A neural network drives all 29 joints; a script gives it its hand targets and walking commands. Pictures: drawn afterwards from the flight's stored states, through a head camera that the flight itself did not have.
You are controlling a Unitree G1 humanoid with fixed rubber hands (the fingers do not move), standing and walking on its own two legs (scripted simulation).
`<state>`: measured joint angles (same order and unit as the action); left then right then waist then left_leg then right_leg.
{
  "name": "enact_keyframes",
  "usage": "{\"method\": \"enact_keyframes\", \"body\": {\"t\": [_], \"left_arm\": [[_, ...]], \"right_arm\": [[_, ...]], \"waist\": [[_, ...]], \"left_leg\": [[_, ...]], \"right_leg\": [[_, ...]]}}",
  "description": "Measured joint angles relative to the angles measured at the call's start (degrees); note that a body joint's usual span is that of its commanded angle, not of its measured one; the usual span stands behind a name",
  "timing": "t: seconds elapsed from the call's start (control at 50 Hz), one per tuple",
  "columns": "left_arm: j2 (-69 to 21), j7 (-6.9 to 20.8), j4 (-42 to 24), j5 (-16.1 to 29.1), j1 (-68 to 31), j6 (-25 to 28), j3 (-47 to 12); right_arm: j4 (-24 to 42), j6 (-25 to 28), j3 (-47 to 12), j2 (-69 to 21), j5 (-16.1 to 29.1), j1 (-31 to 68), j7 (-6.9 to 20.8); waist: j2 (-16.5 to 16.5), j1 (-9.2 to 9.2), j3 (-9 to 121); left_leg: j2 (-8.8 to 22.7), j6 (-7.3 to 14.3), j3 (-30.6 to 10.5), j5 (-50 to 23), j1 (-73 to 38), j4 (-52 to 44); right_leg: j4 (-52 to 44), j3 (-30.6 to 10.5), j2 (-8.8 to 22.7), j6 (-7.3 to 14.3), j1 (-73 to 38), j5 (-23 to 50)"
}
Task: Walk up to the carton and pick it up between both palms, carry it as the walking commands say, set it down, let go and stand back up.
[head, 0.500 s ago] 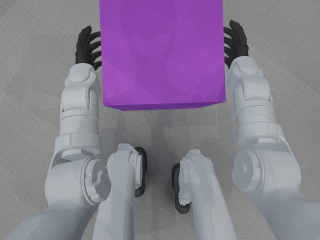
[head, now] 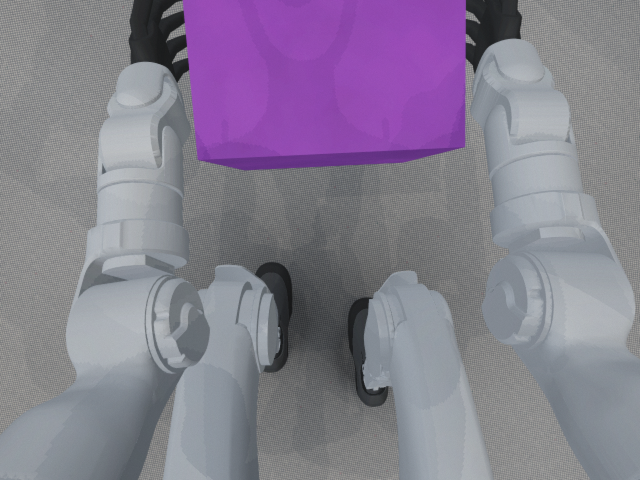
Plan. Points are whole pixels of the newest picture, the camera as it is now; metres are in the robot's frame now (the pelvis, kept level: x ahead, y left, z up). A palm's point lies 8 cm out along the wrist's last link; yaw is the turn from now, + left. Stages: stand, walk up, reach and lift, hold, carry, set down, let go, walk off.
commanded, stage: set down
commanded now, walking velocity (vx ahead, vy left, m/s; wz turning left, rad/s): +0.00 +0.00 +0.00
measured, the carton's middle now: (322, 57) +0.56 +0.03 -0.19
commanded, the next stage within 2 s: none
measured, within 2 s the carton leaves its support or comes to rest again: rests again in 1.08 s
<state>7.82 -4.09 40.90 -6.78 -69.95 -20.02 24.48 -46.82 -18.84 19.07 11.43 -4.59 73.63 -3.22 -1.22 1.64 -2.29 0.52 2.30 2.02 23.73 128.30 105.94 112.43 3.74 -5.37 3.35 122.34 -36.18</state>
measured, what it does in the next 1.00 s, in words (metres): lowers itself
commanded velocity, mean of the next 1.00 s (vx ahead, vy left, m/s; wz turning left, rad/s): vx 0.00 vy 0.00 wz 0.00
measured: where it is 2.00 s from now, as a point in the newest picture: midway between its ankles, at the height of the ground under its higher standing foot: (321, 352)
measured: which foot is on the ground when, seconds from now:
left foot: down 0.00-1.00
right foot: down 0.00-1.00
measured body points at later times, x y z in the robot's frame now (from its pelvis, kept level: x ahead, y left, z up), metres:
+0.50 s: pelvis +0.00 +0.00 -0.05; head +0.37 +0.00 +0.20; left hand +0.56 +0.20 -0.21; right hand +0.58 -0.14 -0.21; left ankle +0.14 +0.11 -0.41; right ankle +0.07 -0.09 -0.41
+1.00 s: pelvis +0.00 +0.00 -0.08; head +0.37 -0.01 +0.16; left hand +0.57 +0.19 -0.24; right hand +0.59 -0.14 -0.24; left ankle +0.14 +0.11 -0.41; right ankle +0.07 -0.09 -0.41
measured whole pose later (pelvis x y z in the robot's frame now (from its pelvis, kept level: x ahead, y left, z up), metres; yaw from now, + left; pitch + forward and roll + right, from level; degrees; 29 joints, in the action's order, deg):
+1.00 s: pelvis +0.00 +0.00 -0.08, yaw +0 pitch +38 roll +1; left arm 17.4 -4.8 55.7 2.2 -86.3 -14.8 19.3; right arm -57.1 -16.1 6.8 19.6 3.8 88.8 -5.5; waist 0.2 2.4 -21.4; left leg 1.3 2.0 2.6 26.0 133.5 121.4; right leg 129.0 5.0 -5.5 4.6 127.4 -39.6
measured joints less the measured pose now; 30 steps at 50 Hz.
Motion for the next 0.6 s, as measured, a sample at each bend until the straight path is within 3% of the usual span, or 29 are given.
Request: {"method": "enact_keyframes", "body": {"t": [0.34,0.6], "left_arm": [[3.76,-0.98,3.46,3.86,-6.17,1.87,-1.92],[7.34,-1.02,9.88,6.65,-13.26,3.59,-3.86]], "right_arm": [[-3.8,1.29,-4.89,3.77,3.44,7.4,-1.47],[-6.64,2.43,-8.37,6.24,5.55,11.75,-2.75]], "waist": [[0.19,0.37,-8.5],[1.13,0.85,-14.38]], "left_leg": [[0.54,0.1,0.48,1.45,3.89,7.61],[0.59,0.0,0.69,2.15,5.86,12.21]], "right_leg": [[8.09,0.49,-0.08,0.43,3.71,-2.1],[13.11,0.86,0.07,0.84,5.5,-3.39]]}}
